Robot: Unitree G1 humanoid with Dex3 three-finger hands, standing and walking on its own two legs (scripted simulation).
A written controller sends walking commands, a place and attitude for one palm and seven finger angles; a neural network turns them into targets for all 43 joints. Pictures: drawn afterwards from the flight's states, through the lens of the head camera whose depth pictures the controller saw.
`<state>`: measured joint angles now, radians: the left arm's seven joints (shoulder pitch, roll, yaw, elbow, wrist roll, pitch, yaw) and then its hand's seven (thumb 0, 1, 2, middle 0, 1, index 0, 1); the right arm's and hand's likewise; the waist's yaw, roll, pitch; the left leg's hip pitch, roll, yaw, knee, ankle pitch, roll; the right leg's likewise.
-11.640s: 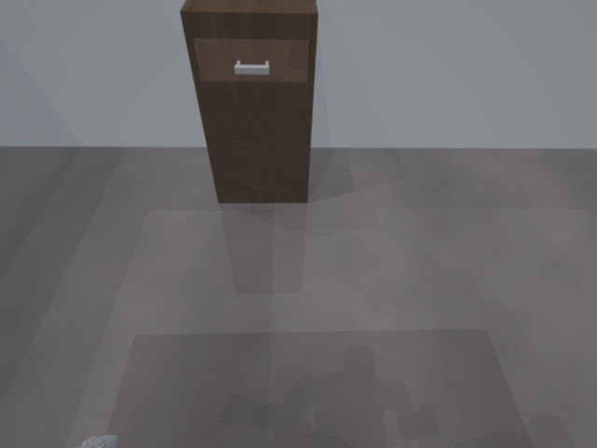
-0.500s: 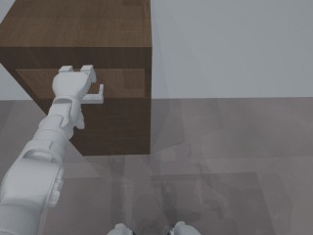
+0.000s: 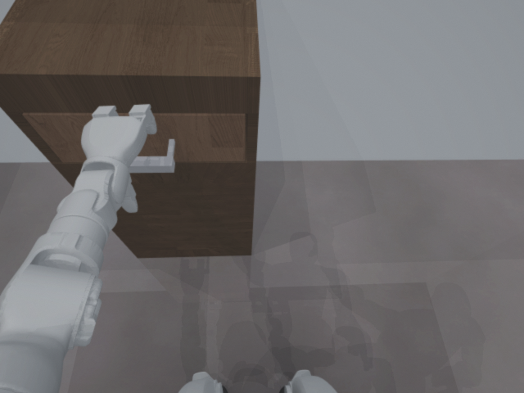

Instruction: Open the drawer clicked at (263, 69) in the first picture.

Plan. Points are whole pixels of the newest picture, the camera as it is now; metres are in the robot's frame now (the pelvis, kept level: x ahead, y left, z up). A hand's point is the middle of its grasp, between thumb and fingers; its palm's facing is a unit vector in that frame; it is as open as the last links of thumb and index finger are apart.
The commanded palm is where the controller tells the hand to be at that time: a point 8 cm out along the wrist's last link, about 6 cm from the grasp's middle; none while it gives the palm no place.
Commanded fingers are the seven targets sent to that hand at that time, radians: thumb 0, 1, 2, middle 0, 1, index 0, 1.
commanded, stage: move the hooked fingers above the handle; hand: left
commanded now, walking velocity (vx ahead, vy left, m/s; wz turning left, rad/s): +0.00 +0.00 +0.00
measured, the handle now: (144, 154) +0.54 +0.19 -0.04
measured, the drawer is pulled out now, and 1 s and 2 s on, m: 0.00 0.00 0.00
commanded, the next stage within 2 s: lower the fingers behind the handle in 0.20 s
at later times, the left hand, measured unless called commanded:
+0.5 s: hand (135, 166) +0.49 +0.18 +0.00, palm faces -0.08 -0.03 -1.00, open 13.8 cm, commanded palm +0.48 +0.18 +0.06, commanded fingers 0.00 -0.50 0.30 -0.30 -1.20 -0.30 -1.20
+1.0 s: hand (140, 176) +0.49 +0.18 -0.03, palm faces -0.10 -0.03 -0.99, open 13.8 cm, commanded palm +0.48 +0.18 +0.02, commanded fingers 0.00 -0.50 0.30 -0.30 -1.20 -0.30 -1.20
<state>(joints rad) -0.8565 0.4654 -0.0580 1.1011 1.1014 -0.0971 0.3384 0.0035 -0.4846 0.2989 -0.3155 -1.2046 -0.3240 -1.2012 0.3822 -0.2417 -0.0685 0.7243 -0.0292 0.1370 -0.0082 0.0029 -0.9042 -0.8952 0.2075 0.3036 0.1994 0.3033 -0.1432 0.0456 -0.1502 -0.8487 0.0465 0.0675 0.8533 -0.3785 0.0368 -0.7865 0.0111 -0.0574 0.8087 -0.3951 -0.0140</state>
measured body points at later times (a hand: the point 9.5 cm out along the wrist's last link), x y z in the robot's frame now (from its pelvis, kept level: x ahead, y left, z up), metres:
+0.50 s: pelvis +0.00 +0.00 +0.00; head +0.11 +0.00 +0.44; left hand +0.48 +0.18 +0.06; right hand +0.01 -0.27 -0.13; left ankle +0.01 +0.10 -0.69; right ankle -0.02 -0.12 -0.69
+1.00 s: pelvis -0.01 -0.01 -0.02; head +0.12 +0.00 +0.41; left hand +0.49 +0.18 +0.02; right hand -0.02 -0.28 -0.14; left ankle +0.01 +0.10 -0.69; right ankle -0.02 -0.12 -0.69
